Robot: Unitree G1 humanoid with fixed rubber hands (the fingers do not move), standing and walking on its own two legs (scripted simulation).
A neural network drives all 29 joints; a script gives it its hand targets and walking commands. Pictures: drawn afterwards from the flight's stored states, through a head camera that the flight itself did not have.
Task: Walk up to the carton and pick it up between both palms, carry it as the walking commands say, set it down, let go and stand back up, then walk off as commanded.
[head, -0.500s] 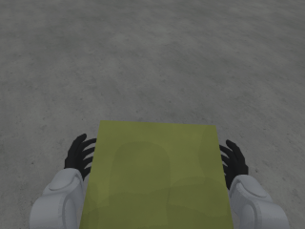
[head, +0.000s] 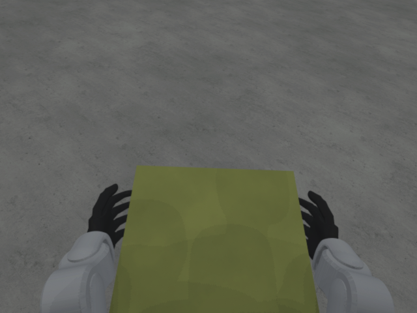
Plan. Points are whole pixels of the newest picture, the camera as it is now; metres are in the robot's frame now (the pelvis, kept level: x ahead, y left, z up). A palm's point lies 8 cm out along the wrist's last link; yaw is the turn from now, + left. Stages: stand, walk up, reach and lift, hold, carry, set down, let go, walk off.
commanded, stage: carry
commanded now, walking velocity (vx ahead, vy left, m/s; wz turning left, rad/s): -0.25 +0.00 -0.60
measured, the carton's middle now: (211, 250) +0.24 +0.01 +0.02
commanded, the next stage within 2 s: none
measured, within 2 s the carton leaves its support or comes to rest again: neither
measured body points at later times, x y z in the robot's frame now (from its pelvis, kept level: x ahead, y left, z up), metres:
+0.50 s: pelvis -0.20 -0.03 +0.00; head -0.17 -0.02 +0.45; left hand +0.09 +0.06 +0.07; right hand -0.02 -0.27 +0.08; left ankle -0.15 +0.05 -0.73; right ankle -0.10 -0.16 -0.69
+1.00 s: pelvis -0.40 -0.01 -0.01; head -0.36 -0.01 +0.43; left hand -0.09 -0.01 +0.05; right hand -0.30 -0.29 +0.06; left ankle -0.34 +0.06 -0.74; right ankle -0.32 -0.18 -0.73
